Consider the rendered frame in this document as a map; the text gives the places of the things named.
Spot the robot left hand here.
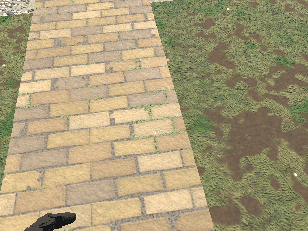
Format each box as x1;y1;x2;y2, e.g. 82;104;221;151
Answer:
24;212;76;231

